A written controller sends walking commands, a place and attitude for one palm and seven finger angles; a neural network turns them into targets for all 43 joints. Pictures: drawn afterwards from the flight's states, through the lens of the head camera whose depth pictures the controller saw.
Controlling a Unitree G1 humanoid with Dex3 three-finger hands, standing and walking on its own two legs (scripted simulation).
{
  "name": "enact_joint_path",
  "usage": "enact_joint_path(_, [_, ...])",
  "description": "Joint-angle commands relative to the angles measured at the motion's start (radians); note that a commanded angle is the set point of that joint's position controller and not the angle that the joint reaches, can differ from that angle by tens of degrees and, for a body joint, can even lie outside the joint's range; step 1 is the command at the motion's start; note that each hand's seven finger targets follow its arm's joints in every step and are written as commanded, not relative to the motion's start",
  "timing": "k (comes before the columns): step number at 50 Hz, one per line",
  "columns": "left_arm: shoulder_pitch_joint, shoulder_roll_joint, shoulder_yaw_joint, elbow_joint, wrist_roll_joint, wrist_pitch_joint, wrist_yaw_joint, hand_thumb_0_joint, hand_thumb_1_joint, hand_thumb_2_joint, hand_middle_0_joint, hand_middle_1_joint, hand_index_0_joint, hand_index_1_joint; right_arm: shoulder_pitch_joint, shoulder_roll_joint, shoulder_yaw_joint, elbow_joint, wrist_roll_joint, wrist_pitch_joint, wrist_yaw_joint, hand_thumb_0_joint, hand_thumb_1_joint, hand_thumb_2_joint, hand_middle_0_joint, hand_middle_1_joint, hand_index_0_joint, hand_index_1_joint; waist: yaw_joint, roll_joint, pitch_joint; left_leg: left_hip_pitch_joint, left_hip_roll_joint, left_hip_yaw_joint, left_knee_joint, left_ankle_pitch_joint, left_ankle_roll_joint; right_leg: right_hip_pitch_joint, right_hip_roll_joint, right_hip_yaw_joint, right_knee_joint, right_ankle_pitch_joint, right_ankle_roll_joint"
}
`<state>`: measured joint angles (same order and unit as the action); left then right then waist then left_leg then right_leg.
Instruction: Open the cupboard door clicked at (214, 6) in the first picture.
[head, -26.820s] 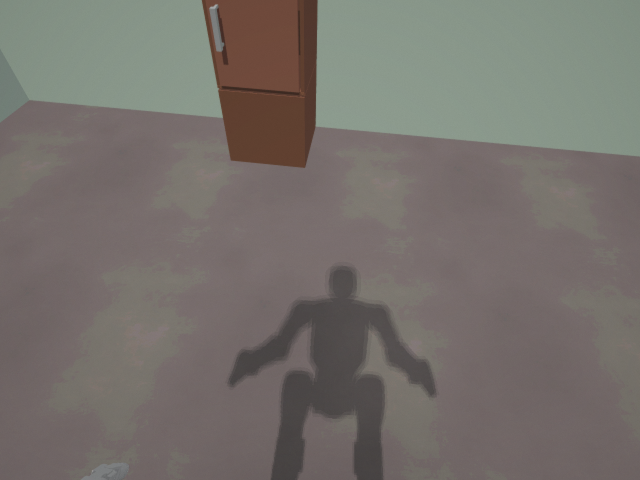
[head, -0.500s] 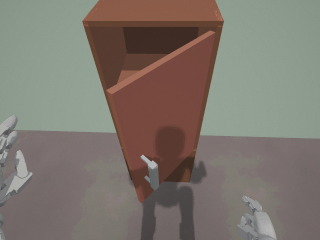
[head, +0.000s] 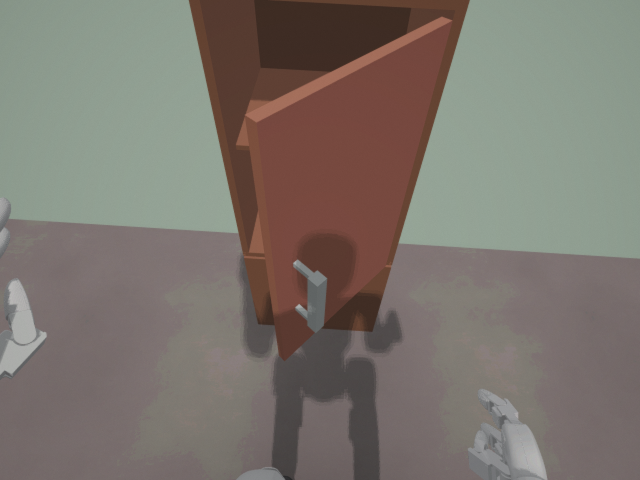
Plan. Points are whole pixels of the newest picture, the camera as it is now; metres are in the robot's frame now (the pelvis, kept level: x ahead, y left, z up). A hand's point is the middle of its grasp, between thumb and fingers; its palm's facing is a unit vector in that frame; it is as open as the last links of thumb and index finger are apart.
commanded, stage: step back with the hand held close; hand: left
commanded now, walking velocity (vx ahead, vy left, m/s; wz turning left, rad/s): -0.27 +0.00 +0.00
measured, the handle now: (308, 297) +0.41 +0.05 -0.09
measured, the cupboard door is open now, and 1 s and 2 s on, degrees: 49 49 49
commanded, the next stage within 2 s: stop stepping back and stand still in 0.74 s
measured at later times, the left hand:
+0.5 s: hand (22, 400) +0.15 +0.24 +0.17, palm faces +0.33 -0.82 -0.47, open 7.4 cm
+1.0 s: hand out of the picture +0.06 +0.27 +0.17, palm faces +0.27 -0.85 -0.46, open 7.4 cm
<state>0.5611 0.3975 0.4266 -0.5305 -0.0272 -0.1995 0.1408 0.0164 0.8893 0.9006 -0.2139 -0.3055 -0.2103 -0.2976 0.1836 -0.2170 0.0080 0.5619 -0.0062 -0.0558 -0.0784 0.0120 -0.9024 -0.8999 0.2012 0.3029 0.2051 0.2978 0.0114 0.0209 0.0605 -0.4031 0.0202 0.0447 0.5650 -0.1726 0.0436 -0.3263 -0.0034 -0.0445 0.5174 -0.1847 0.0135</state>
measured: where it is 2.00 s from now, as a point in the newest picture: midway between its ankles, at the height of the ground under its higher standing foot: outside the picture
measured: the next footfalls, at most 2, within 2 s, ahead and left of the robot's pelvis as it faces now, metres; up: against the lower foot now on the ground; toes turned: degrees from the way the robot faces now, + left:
right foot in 0.42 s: -0.12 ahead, -0.11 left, +0.00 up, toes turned +0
left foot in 1.10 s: -0.04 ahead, +0.11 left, +0.00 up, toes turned -5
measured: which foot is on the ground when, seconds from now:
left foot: down 0.00-0.96, up 0.98-1.00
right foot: down 0.00-0.18, up 0.20-0.40, down 0.42-1.00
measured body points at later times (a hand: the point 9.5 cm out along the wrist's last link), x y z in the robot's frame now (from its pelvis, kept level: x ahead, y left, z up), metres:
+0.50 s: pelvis -0.07 +0.00 +0.00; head -0.02 +0.02 +0.45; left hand +0.13 +0.29 +0.19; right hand +0.12 -0.23 -0.09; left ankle +0.09 +0.09 -0.73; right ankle -0.15 -0.11 -0.73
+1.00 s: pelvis -0.15 +0.03 -0.01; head -0.12 +0.07 +0.44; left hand +0.04 +0.31 +0.19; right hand +0.03 -0.20 -0.06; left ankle +0.05 +0.09 -0.72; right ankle -0.21 -0.07 -0.73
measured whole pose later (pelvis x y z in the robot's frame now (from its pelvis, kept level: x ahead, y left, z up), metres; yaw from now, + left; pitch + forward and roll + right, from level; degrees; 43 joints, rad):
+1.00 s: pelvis -0.15 +0.03 -0.01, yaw -3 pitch +1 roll -4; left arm 0.62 0.50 0.44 -0.66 -0.09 -0.20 0.12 0.02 0.89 0.90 -0.21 -0.30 -0.21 -0.30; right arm 0.15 -0.17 0.02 0.59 -0.03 -0.10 -0.05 0.01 -0.90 -0.90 0.20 0.30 0.20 0.30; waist 0.00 -0.03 0.02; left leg -0.58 -0.01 -0.01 0.52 -0.13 -0.03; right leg -0.18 0.08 -0.04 0.51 -0.39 -0.07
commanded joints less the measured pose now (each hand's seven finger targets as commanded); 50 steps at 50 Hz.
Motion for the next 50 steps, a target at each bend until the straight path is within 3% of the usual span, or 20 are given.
enact_joint_path(1, [-0.051, 0.193, 0.119, -0.216, -0.007, -0.076, 0.039, 0.000, 0.900, 0.900, -0.200, -0.300, -0.200, -0.300, -0.068, -0.132, -0.065, -0.132, 0.001, -0.062, -0.012, 0.000, -0.900, -0.900, 0.200, 0.300, 0.200, 0.300, -0.020, -0.040, -0.127, 0.080, 0.015, -0.070, -0.021, -0.246, -0.020, -0.071, -0.106, 0.178, -0.212, -0.270, -0.058])
enact_joint_path(6, [-0.054, 0.208, 0.120, -0.213, -0.015, -0.075, 0.057, 0.000, 0.900, 0.900, -0.200, -0.300, -0.200, -0.300, -0.074, -0.130, -0.060, -0.105, 0.002, -0.056, -0.017, 0.000, -0.900, -0.900, 0.200, 0.300, 0.200, 0.300, -0.028, -0.010, -0.106, 0.133, 0.017, -0.105, -0.040, -0.214, -0.027, -0.156, -0.099, 0.127, -0.190, -0.242, -0.056])
enact_joint_path(10, [-0.056, 0.219, 0.177, -0.259, 0.010, -0.096, 0.042, 0.000, 0.900, 0.900, -0.200, -0.300, -0.200, -0.300, -0.121, -0.149, -0.065, -0.132, -0.010, -0.075, -0.024, 0.000, -0.900, -0.900, 0.200, 0.300, 0.200, 0.300, 0.000, 0.289, -0.142, -0.333, 0.267, -0.431, -0.498, -0.620, 0.095, 0.307, 0.106, 0.039, 0.339, -0.134, 0.010])
enact_joint_path(13, [0.011, 0.217, 0.185, -0.237, 0.000, -0.097, 0.032, 0.000, 0.900, 0.900, -0.200, -0.300, -0.200, -0.300, -0.101, -0.129, -0.077, -0.121, -0.017, -0.095, 0.001, 0.000, -0.900, -0.900, 0.200, 0.300, 0.200, 0.300, 0.003, 0.156, -0.182, -0.155, 0.255, -0.355, -0.389, -0.367, 0.117, 0.183, 0.091, 0.074, 0.357, -0.246, -0.013])
enact_joint_path(17, [0.045, 0.185, 0.123, -0.248, -0.036, -0.087, 0.022, 0.000, 0.900, 0.900, -0.200, -0.300, -0.200, -0.300, -0.088, -0.121, -0.065, -0.071, -0.026, -0.105, 0.023, 0.000, -0.900, -0.900, 0.200, 0.300, 0.200, 0.300, 0.000, 0.204, -0.208, 0.075, 0.199, -0.283, -0.385, -0.179, 0.053, 0.109, 0.081, 0.033, 0.059, -0.305, -0.039])
enact_joint_path(21, [-0.038, 0.245, 0.129, -0.246, -0.038, -0.110, 0.006, 0.000, 0.900, 0.900, -0.200, -0.300, -0.200, -0.300, -0.081, -0.121, -0.060, -0.034, -0.030, -0.074, 0.022, 0.000, -0.900, -0.900, 0.200, 0.300, 0.200, 0.300, -0.012, 0.067, -0.279, 0.348, 0.117, -0.114, -0.109, 0.296, -0.025, 0.011, -0.052, 0.139, -0.225, 0.097, -0.069])
enact_joint_path(24, [-0.090, 0.260, 0.120, -0.259, -0.042, -0.107, 0.010, 0.000, 0.900, 0.900, -0.200, -0.300, -0.200, -0.300, -0.099, -0.113, -0.067, -0.052, 0.006, -0.070, 0.004, 0.000, -0.900, -0.900, 0.200, 0.300, 0.200, 0.300, -0.025, -0.077, -0.370, 0.491, 0.082, -0.048, -0.034, 0.438, -0.014, -0.012, -0.043, 0.080, -0.143, 0.396, 0.028])
enact_joint_path(27, [0.016, 0.278, 0.169, -0.210, -0.065, -0.085, 0.003, 0.000, 0.900, 0.900, -0.200, -0.300, -0.200, -0.300, -0.143, -0.119, -0.062, -0.101, 0.012, -0.058, 0.002, 0.000, -0.900, -0.900, 0.200, 0.300, 0.200, 0.300, -0.014, 0.001, -0.269, 0.407, 0.071, -0.076, -0.065, 0.202, -0.008, -0.082, -0.038, 0.084, -0.159, 0.125, 0.019])
enact_joint_path(31, [0.033, 0.291, 0.166, -0.181, -0.072, -0.101, 0.004, 0.000, 0.900, 0.900, -0.200, -0.300, -0.200, -0.300, -0.142, -0.109, -0.052, -0.095, 0.002, -0.048, -0.004, 0.000, -0.900, -0.900, 0.200, 0.300, 0.200, 0.300, -0.028, -0.011, -0.095, 0.342, -0.001, -0.077, 0.089, -0.036, -0.065, -0.300, -0.145, 0.171, -0.317, -0.223, -0.090])
enact_joint_path(34, [-0.046, 0.269, 0.132, -0.125, -0.053, -0.091, 0.009, 0.000, 0.900, 0.900, -0.200, -0.300, -0.200, -0.300, -0.137, -0.105, -0.044, -0.072, -0.006, -0.046, -0.014, 0.000, -0.900, -0.900, 0.200, 0.300, 0.200, 0.300, -0.041, -0.091, 0.013, 0.284, -0.028, -0.082, 0.137, -0.030, -0.071, -0.336, -0.147, 0.139, -0.310, -0.099, -0.099])
enact_joint_path(37, [-0.134, 0.262, 0.096, -0.120, -0.054, -0.095, 0.001, 0.000, 0.900, 0.900, -0.200, -0.300, -0.200, -0.300, -0.130, -0.142, -0.044, -0.079, 0.000, -0.054, -0.030, 0.000, -0.900, -0.900, 0.200, 0.300, 0.200, 0.300, -0.034, 0.082, 0.027, 0.244, 0.070, -0.223, -0.199, 0.028, -0.029, -0.181, 0.039, 0.058, -0.154, -0.132, -0.017])
enact_joint_path(39, [-0.135, 0.249, 0.098, -0.130, -0.052, -0.127, -0.005, 0.000, 0.900, 0.900, -0.200, -0.300, -0.200, -0.300, -0.139, -0.173, -0.058, -0.088, -0.010, -0.065, -0.028, 0.000, -0.900, -0.900, 0.200, 0.300, 0.200, 0.300, -0.024, 0.288, -0.073, 0.001, 0.238, -0.455, -0.532, -0.420, 0.022, 0.145, 0.140, 0.056, 0.139, -0.287, -0.026])
enact_joint_path(40, [-0.136, 0.266, 0.143, -0.175, -0.051, -0.121, 0.000, 0.000, 0.900, 0.900, -0.200, -0.300, -0.200, -0.300, -0.138, -0.160, -0.064, -0.097, -0.032, -0.071, -0.025, 0.000, -0.900, -0.900, 0.200, 0.300, 0.200, 0.300, -0.001, 0.291, -0.162, -0.092, 0.287, -0.512, -0.618, -0.525, 0.022, 0.263, 0.145, 0.073, 0.281, -0.350, -0.042])
enact_joint_path(42, [-0.093, 0.253, 0.128, -0.235, -0.056, -0.108, -0.004, 0.000, 0.900, 0.900, -0.200, -0.300, -0.200, -0.300, -0.131, -0.131, -0.072, -0.092, -0.033, -0.076, -0.002, 0.000, -0.900, -0.900, 0.200, 0.300, 0.200, 0.300, 0.020, 0.202, -0.267, -0.016, 0.236, -0.348, -0.542, -0.361, 0.001, 0.263, 0.135, 0.052, 0.298, -0.379, -0.071])
enact_joint_path(45, [0.048, 0.230, 0.112, -0.323, -0.067, -0.082, -0.005, 0.000, 0.900, 0.900, -0.200, -0.300, -0.200, -0.300, -0.096, -0.112, -0.063, -0.113, -0.014, -0.105, 0.026, 0.000, -0.900, -0.900, 0.200, 0.300, 0.200, 0.300, 0.023, 0.311, -0.345, 0.111, 0.094, -0.133, -0.437, -0.272, -0.075, 0.246, 0.157, -0.050, 0.095, -0.384, -0.073])
enact_joint_path(46, [0.076, 0.251, 0.135, -0.339, -0.071, -0.073, 0.000, 0.000, 0.900, 0.900, -0.200, -0.300, -0.200, -0.300, -0.094, -0.111, -0.061, -0.111, -0.016, -0.103, 0.027, 0.000, -0.900, -0.900, 0.200, 0.300, 0.200, 0.300, 0.020, 0.262, -0.310, 0.113, 0.056, -0.096, -0.359, -0.260, -0.096, 0.219, 0.135, -0.045, -0.067, -0.369, -0.082])
enact_joint_path(47, [0.098, 0.272, 0.152, -0.337, -0.068, -0.063, 0.004, 0.000, 0.900, 0.900, -0.200, -0.300, -0.200, -0.300, -0.074, -0.104, -0.060, -0.098, -0.012, -0.092, 0.024, 0.000, -0.900, -0.900, 0.200, 0.300, 0.200, 0.300, -0.001, 0.081, -0.274, 0.202, -0.020, -0.008, -0.114, -0.186, -0.119, 0.064, 0.022, 0.050, -0.244, -0.387, -0.116])
enact_joint_path(48, [0.099, 0.297, 0.179, -0.344, -0.069, -0.054, 0.010, 0.000, 0.900, 0.900, -0.200, -0.300, -0.200, -0.300, -0.065, -0.102, -0.063, -0.087, -0.013, -0.076, 0.016, 0.000, -0.900, -0.900, 0.200, 0.300, 0.200, 0.300, -0.019, -0.114, -0.208, 0.330, -0.070, -0.010, 0.227, -0.117, -0.121, -0.266, -0.177, 0.255, -0.407, -0.519, -0.169])
enact_joint_path(49, [0.028, 0.325, 0.232, -0.368, -0.070, -0.049, 0.028, 0.000, 0.900, 0.900, -0.200, -0.300, -0.200, -0.300, -0.046, -0.104, -0.064, -0.056, -0.042, -0.064, 0.015, 0.000, -0.900, -0.900, 0.200, 0.300, 0.200, 0.300, -0.019, -0.120, -0.205, 0.332, -0.060, -0.057, 0.431, -0.111, -0.110, -0.400, -0.298, 0.310, -0.428, -0.502, -0.229])
enact_joint_path(50, [0.014, 0.258, 0.171, -0.286, -0.063, -0.014, 0.018, 0.000, 0.900, 0.900, -0.200, -0.300, -0.200, -0.300, -0.048, -0.084, -0.063, -0.049, -0.026, -0.056, 0.007, 0.000, -0.900, -0.900, 0.200, 0.300, 0.200, 0.300, -0.029, -0.197, -0.152, 0.205, -0.043, -0.119, 0.525, -0.126, -0.095, -0.366, -0.280, 0.270, -0.367, -0.578, -0.232])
